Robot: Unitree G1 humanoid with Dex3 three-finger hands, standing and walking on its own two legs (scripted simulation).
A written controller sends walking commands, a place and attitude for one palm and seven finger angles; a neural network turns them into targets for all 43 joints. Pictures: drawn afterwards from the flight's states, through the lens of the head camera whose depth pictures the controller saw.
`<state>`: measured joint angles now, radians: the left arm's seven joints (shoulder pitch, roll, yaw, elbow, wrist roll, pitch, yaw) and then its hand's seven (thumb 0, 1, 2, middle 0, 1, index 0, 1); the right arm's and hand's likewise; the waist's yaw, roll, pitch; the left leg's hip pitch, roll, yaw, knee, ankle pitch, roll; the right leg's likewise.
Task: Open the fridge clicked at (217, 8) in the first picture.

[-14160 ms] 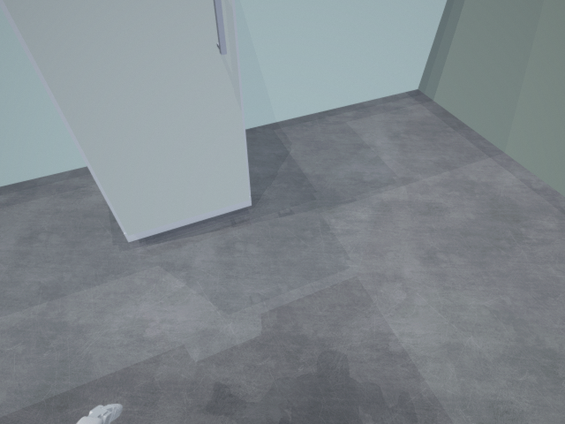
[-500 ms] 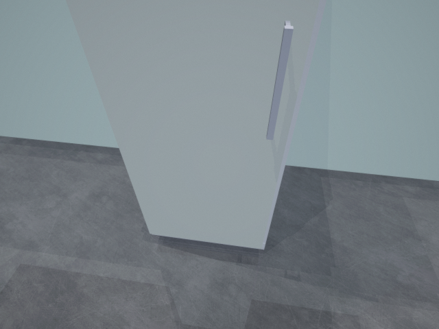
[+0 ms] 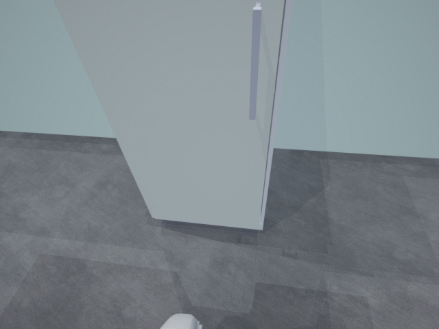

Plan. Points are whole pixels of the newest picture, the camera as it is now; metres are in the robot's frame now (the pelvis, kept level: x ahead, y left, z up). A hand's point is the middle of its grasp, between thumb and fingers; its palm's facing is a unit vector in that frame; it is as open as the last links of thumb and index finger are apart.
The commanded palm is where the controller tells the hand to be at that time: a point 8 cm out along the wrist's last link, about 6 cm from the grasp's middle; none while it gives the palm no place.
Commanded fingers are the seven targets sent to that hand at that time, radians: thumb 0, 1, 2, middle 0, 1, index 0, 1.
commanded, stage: come to a stop and stand still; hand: right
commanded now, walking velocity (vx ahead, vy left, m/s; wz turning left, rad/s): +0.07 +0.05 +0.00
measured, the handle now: (254, 67) +0.67 -0.02 +0.15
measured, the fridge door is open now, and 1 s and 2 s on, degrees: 0 0 0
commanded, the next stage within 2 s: look again from close up in 0.62 s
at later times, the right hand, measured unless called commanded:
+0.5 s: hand out of the picture -0.01 -0.11 -0.18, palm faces +0.09 +0.98 -0.17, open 7.4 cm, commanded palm none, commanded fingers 0.00 -0.90 -0.90 0.20 0.30 0.20 0.30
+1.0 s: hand out of the picture +0.02 -0.15 -0.18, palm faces +0.04 +0.98 -0.21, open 7.4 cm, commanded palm none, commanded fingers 0.00 -0.90 -0.90 0.20 0.30 0.20 0.30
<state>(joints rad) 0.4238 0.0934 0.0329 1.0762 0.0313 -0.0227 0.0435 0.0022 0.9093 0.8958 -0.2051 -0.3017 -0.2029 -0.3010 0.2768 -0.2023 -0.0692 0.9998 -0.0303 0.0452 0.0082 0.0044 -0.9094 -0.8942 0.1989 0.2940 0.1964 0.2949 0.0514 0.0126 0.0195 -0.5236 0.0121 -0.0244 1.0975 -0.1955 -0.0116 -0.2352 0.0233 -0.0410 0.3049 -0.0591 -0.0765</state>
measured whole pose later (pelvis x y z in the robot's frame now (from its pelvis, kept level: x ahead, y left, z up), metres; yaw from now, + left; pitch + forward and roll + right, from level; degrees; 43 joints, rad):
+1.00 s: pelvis +0.01 +0.03 -0.01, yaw -1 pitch -2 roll -1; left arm 0.24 0.15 0.01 1.14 0.02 0.00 0.03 0.01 0.93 0.90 -0.20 -0.30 -0.20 -0.30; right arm 0.24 -0.16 -0.01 1.09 -0.02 -0.01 -0.03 0.01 -0.92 -0.89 0.20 0.29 0.20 0.30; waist 0.00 0.01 0.08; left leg -0.12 0.04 0.06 0.42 -0.27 -0.01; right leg -0.16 -0.01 -0.06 0.39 -0.20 0.00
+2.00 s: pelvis +0.11 +0.07 -0.02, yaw -3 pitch +1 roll -1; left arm 0.25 0.15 0.05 1.08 0.03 -0.02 0.02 0.01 0.91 0.90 -0.20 -0.30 -0.20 -0.30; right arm 0.44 -0.12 -0.05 1.12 -0.04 -0.04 -0.02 0.00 -0.91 -0.89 0.20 0.29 0.20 0.29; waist -0.02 0.03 0.08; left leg -0.04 -0.01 0.10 0.48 -0.46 0.05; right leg -0.44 -0.07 -0.10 0.80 -0.42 -0.02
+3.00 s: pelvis +0.23 +0.11 -0.01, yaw -1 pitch +1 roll +3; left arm 0.14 0.14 0.02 0.95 0.02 0.01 0.04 0.00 0.92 0.90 -0.21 -0.30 -0.20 -0.30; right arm 0.20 -0.24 -0.08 0.98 -0.03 0.05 -0.04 0.01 -0.91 -0.89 0.20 0.29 0.20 0.29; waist -0.01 0.03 0.08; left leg -0.41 0.00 -0.06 1.13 -0.41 -0.06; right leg -0.29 0.01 -0.09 0.42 -0.15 -0.10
